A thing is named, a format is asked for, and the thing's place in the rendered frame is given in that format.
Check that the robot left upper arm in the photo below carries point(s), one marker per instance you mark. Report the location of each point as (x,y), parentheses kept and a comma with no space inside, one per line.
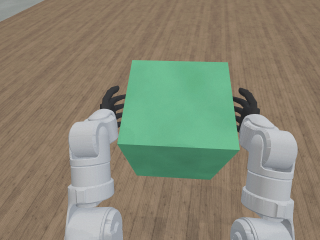
(95,223)

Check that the right robot hand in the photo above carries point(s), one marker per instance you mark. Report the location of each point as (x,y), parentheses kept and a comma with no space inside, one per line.
(249,106)

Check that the robot right upper arm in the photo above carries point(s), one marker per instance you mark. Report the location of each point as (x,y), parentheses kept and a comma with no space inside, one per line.
(248,228)

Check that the left robot hand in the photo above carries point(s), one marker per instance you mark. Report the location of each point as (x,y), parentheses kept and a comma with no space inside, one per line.
(108,102)

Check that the left robot forearm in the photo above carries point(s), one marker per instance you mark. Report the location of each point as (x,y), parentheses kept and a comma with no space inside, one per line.
(89,155)

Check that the carton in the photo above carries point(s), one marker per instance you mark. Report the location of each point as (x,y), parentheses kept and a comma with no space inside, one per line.
(178,119)

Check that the right robot forearm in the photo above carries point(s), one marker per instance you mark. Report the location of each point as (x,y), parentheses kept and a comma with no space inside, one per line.
(271,165)

